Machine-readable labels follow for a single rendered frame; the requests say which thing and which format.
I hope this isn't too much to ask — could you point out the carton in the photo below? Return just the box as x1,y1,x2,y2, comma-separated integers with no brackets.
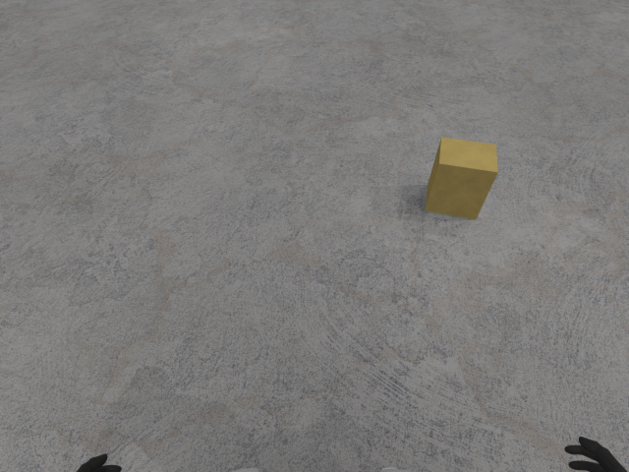
425,137,498,219

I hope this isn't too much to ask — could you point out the right robot hand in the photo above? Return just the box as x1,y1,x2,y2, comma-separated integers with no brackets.
564,437,627,472

